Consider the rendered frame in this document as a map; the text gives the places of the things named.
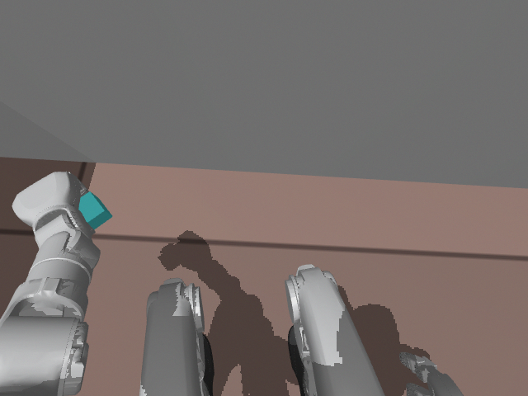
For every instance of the right robot foot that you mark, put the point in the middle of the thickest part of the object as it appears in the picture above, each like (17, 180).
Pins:
(296, 362)

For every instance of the right robot hand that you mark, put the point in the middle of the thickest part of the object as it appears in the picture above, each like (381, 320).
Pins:
(439, 384)

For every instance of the left robot arm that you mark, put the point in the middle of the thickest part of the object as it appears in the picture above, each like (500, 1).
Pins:
(43, 339)

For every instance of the left robot hand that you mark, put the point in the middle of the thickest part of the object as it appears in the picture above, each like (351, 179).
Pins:
(58, 188)

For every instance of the small box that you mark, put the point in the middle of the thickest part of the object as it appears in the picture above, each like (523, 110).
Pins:
(93, 210)

